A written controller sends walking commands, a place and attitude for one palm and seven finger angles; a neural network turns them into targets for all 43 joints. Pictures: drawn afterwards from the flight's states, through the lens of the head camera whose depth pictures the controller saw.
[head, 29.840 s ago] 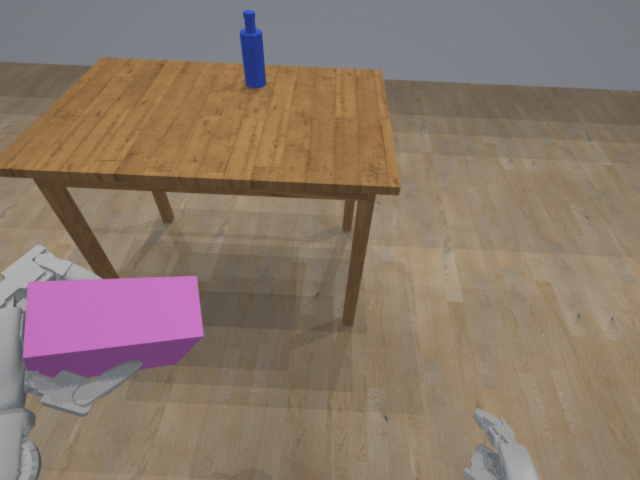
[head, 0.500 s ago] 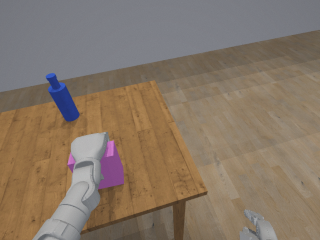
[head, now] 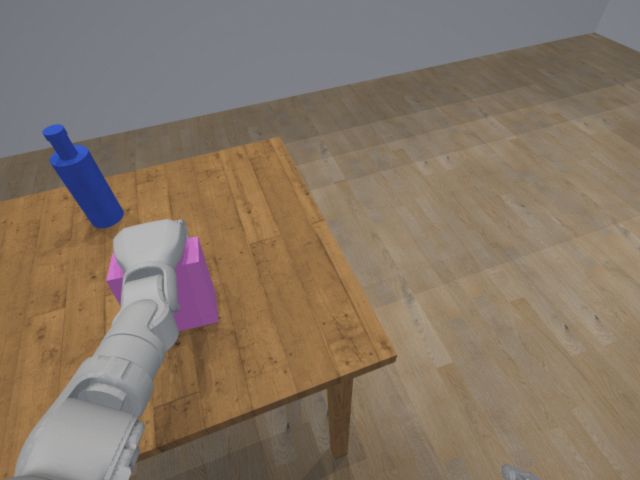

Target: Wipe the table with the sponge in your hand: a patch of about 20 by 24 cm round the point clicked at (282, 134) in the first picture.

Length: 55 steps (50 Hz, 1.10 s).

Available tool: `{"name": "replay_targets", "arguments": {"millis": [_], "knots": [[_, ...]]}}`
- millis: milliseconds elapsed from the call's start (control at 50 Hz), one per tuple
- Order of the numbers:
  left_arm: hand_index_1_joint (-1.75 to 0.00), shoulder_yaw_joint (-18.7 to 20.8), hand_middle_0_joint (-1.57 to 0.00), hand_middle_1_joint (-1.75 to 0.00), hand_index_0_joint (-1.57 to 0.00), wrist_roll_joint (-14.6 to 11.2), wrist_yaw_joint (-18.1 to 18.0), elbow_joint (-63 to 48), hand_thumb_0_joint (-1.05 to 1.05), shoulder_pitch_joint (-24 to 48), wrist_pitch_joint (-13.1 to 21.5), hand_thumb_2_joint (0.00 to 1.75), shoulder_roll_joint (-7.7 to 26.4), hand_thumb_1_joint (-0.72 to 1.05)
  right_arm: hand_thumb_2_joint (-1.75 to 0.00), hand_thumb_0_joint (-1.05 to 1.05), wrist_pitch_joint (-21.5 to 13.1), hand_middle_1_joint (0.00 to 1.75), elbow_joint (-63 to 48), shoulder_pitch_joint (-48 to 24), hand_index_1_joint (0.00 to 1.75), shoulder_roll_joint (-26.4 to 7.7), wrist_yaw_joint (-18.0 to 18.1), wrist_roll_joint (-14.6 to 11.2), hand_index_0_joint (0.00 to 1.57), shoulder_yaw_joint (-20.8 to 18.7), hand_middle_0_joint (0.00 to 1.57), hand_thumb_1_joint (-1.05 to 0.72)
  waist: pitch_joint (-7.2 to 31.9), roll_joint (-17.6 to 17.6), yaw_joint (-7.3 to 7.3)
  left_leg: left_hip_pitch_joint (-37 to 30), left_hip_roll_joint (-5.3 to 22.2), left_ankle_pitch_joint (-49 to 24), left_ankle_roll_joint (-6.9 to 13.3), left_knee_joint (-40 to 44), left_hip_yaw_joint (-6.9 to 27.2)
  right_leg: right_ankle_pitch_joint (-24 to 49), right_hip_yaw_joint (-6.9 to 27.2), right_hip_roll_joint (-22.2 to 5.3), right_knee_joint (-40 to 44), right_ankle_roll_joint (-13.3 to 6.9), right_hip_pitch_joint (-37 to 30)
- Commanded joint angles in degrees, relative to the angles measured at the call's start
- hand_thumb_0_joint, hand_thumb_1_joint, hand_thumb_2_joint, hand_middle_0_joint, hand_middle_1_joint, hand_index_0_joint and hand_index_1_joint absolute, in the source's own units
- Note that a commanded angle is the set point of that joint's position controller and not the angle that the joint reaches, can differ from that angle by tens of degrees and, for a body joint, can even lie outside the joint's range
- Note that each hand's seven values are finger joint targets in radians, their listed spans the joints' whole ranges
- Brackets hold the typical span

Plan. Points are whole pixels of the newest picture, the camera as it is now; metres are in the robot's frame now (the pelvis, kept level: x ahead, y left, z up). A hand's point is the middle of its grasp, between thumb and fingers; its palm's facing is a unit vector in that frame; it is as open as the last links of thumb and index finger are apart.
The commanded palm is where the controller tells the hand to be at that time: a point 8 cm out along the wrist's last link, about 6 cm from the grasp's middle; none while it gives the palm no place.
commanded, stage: wipe forward along the middle lane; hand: left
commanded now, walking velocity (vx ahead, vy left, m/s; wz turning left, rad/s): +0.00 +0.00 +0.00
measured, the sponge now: (172, 299) +0.38 +0.25 -0.02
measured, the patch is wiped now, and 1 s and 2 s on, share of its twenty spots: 1.00 1.00 1.00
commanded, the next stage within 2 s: slide back across to the first lane in 0.76 s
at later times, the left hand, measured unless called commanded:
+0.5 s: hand (157, 247) +0.44 +0.27 +0.04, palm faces -0.11 +0.00 -0.99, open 10.2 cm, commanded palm +0.42 +0.27 +0.06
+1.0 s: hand (151, 228) +0.47 +0.30 +0.04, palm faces -0.11 -0.01 -0.99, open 10.2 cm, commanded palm +0.45 +0.29 +0.08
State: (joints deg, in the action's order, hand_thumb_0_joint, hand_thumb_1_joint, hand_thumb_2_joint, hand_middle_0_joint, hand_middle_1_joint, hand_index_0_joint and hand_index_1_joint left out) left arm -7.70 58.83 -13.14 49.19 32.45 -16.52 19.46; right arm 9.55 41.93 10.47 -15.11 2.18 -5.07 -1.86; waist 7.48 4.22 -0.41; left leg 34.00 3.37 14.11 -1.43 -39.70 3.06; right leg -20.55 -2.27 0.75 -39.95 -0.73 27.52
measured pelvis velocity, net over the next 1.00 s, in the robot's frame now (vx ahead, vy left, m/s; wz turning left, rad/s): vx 0.00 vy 0.03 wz -0.04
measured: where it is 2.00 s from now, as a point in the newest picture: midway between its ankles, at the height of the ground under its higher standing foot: outside the picture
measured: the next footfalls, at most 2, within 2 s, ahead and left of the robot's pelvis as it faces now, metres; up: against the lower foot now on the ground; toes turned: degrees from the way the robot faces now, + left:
none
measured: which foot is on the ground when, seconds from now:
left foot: down 0.00-1.00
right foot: down 0.00-1.00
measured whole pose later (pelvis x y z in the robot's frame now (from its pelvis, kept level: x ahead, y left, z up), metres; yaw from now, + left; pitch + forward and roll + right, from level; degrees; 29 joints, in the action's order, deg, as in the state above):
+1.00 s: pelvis +0.00 +0.03 -0.01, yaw -2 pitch +16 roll -3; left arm -1.7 61.2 -12.9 66.4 50.5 -14.9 28.2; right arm 8.7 43.0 15.3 -14.1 0.7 -3.8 -1.9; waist 8.7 3.4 -5.7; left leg 45.7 3.7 16.0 -0.5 -45.2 2.0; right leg -19.9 -0.8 1.0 -41.3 1.5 37.7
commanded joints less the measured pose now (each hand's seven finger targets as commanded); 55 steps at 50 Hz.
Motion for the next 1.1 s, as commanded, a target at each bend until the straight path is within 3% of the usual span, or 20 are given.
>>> {"name": "replay_targets", "arguments": {"millis": [0,40,140,180,220,440,460,520,600,660,720,760,820,860,900,940,980,1040,1080], "knots": [[-1.60,2.48,-1.20,-1.60,-1.20,1.32,-1.62,0.29,0.00,17.53,-0.56,1.30,12.27,0.10,-0.90,0.00,-2.28,0.30,-7.10,-4.16,0.30,-7.29,0.38,0.24,0.20,-1.90,0.20,-0.90,7.93,-7.01,-0.99,-6.96,-3.41,2.52,3.67,3.77,-3.55,3.69,0.66,0.63,9.98,-1.40,1.91],[-1.60,4.95,-1.20,-1.60,-1.20,0.86,-1.65,0.78,0.00,18.40,-0.23,1.30,14.98,0.10,-0.90,0.00,-2.21,0.30,-6.80,-3.62,0.30,-7.51,0.43,0.42,0.20,-2.04,0.20,-0.90,9.83,-7.20,-0.77,-6.82,-3.21,1.44,3.70,3.69,-3.30,5.05,0.95,0.71,10.03,-1.40,0.63],[-1.60,2.99,-1.20,-1.60,-1.20,0.83,-1.33,2.48,0.00,19.90,0.65,1.30,12.53,0.10,-0.90,0.00,-2.25,0.30,-6.62,-1.90,0.30,-7.29,0.01,0.32,0.20,-2.24,0.20,-0.90,10.93,-7.70,-1.80,-6.90,-2.81,-0.46,3.80,3.19,-3.08,7.65,0.31,0.91,9.22,-1.33,1.29],[-1.60,4.84,-1.20,-1.60,-1.20,1.22,-1.60,4.09,0.00,19.20,0.83,1.30,15.54,0.10,-0.90,0.00,-2.18,0.30,-6.09,-1.20,0.30,-7.93,0.11,0.48,0.20,-2.34,0.20,-0.90,10.71,-8.09,-1.82,-6.42,-2.87,-0.35,3.90,2.52,-3.49,7.75,0.71,0.84,9.40,-1.17,1.44],[-1.60,3.44,-1.20,-1.60,-1.20,1.38,-1.69,3.81,0.00,20.90,1.20,1.30,13.95,0.10,-0.90,0.00,-2.26,0.30,-5.95,-0.56,0.30,-7.77,-0.05,0.51,0.20,-2.39,0.20,-0.90,10.85,-7.32,-2.42,-6.54,-2.79,-0.78,3.86,2.35,-3.58,8.63,0.59,0.90,9.21,-1.17,2.26],[-1.60,4.91,-1.20,-1.60,-1.20,2.01,-2.31,6.44,0.00,24.94,1.37,1.30,15.68,0.10,-0.90,0.00,-1.83,0.30,-4.96,1.39,0.30,-7.96,-0.52,0.87,0.20,-2.81,0.20,-0.90,13.09,-6.65,-3.28,-6.74,-2.37,-3.51,3.71,1.52,-2.85,10.78,-0.27,1.33,7.71,-1.54,3.76],[-1.60,3.47,-1.20,-1.60,-1.20,2.33,-2.37,6.87,0.00,25.49,1.26,1.30,14.68,0.10,-0.90,0.00,-1.83,0.30,-4.93,1.73,0.30,-8.10,-0.54,0.97,0.20,-2.77,0.20,-0.90,12.34,-5.95,-3.63,-6.90,-2.50,-3.01,3.78,1.32,-2.93,10.04,-0.38,1.45,7.63,-1.50,4.97],[-1.60,4.53,-1.20,-1.60,-1.20,2.74,-2.69,8.56,0.00,26.14,0.73,1.30,16.17,0.10,-0.90,0.00,-1.71,0.30,-4.55,2.27,0.30,-8.17,-0.70,1.07,0.20,-2.75,0.20,-0.90,12.96,-5.90,-3.61,-6.57,-2.38,-3.01,3.74,1.04,-2.99,10.04,-0.34,1.47,7.55,-1.56,5.36],[-1.60,3.57,-1.20,-1.60,-1.20,2.99,-2.73,9.24,0.00,27.49,0.59,1.30,14.87,0.10,-0.90,0.00,-1.57,0.30,-4.52,2.91,0.30,-8.09,-0.87,1.26,0.20,-2.88,0.20,-0.90,13.85,-5.14,-3.94,-7.29,-2.21,-3.85,3.66,0.64,-2.63,10.06,-0.83,1.77,6.84,-1.74,6.77],[-1.60,4.74,-1.20,-1.60,-1.20,2.92,-2.81,10.50,0.00,31.00,0.45,1.30,17.61,0.10,-0.90,0.00,-1.63,0.30,-4.21,3.51,0.30,-8.53,-0.63,1.29,0.20,-2.70,0.20,-0.90,13.32,-5.41,-4.58,-5.88,-2.26,-2.18,3.67,0.68,-2.27,8.34,-0.82,1.78,6.61,-1.61,7.46],[-1.60,2.94,-1.20,-1.60,-1.20,3.53,-2.82,12.21,0.00,34.22,-0.21,1.30,16.27,0.10,-0.90,0.00,-1.93,0.30,-3.79,4.17,0.30,-8.38,-0.74,1.30,0.20,-2.56,0.20,-0.90,12.79,-3.96,-5.63,-5.76,-2.15,-0.72,3.64,0.61,-2.28,6.94,-0.87,1.89,6.46,-1.60,9.82],[-1.60,4.63,-1.20,-1.60,-1.20,3.73,-2.59,12.96,0.00,35.37,-0.10,1.30,18.61,0.10,-0.90,0.00,-2.12,0.30,-3.41,5.13,0.30,-8.75,-0.65,1.58,0.20,-2.80,0.20,-0.90,14.55,-4.01,-5.50,-5.98,-1.97,-1.71,3.67,-0.02,-1.89,7.66,-0.90,2.00,5.79,-1.70,9.68],[-1.60,3.27,-1.20,-1.60,-1.20,3.75,-2.30,13.19,0.00,37.16,-0.22,1.30,17.39,0.10,-0.90,0.00,-2.27,0.30,-3.31,6.01,0.30,-8.48,-0.74,1.67,0.20,-2.79,0.20,-0.90,16.48,-3.05,-6.25,-6.15,-1.90,-2.18,3.63,-0.81,-2.13,8.19,-0.89,2.16,5.40,-1.55,10.29],[-1.60,4.38,-1.20,-1.60,-1.20,3.13,-1.84,13.96,0.00,36.54,-0.17,1.30,18.45,0.10,-0.90,0.00,-2.34,0.30,-3.27,6.38,0.30,-8.64,-0.80,1.72,0.20,-2.85,0.20,-0.90,16.88,-2.78,-5.81,-6.21,-1.84,-2.18,3.64,-0.82,-1.83,7.98,-0.95,2.26,5.31,-1.61,9.99],[-1.60,7.13,-1.20,-1.60,-1.20,3.30,-1.64,13.35,0.00,35.68,0.16,1.30,22.73,0.10,-0.90,0.00,-2.15,0.30,-3.74,6.86,0.30,-8.82,-0.69,1.62,0.20,-2.80,0.20,-0.90,18.88,-3.52,-4.95,-5.67,-1.97,-2.85,3.75,-0.79,-1.92,8.63,-0.64,2.24,5.42,-1.54,7.61],[-1.60,9.22,-1.20,-1.60,-1.20,3.38,-1.21,10.92,0.00,35.39,0.97,1.30,25.15,0.10,-0.90,0.00,-2.14,0.30,-3.95,6.90,0.30,-8.78,-0.72,1.62,0.20,-2.90,0.20,-0.90,20.96,-1.63,-3.92,-6.74,-1.87,-5.06,3.72,-0.60,-1.54,10.29,-0.63,2.21,5.15,-1.86,5.95],[-1.60,8.55,-1.20,-1.60,-1.20,4.08,-0.96,10.16,0.00,33.68,1.24,1.30,25.25,0.10,-0.90,0.00,-2.01,0.30,-4.30,7.08,0.30,-8.78,-0.93,1.52,0.20,-2.90,0.20,-0.90,19.60,-1.50,-3.91,-7.15,-2.06,-4.86,3.87,-0.29,-1.94,9.88,-0.72,2.33,5.81,-1.70,5.76],[-1.60,10.61,-1.20,-1.60,-1.20,4.01,-0.75,7.71,0.00,32.47,1.89,1.30,27.54,0.10,-0.90,0.00,-2.04,0.30,-4.38,6.62,0.30,-8.82,-1.08,1.36,0.20,-3.07,0.20,-0.90,19.87,-0.02,-2.94,-8.77,-1.98,-6.35,3.81,0.66,-1.77,10.69,-0.84,2.33,6.23,-2.00,4.33],[-1.60,11.66,-1.20,-1.60,-1.20,4.23,-0.76,7.37,0.00,30.47,2.11,1.30,29.47,0.10,-0.90,0.00,-2.05,0.30,-4.49,6.72,0.30,-9.03,-1.12,1.25,0.20,-3.05,0.20,-0.90,19.53,-0.89,-2.61,-8.84,-2.16,-6.47,4.00,0.95,-2.01,10.96,-0.81,2.36,6.70,-1.82,3.06]]}}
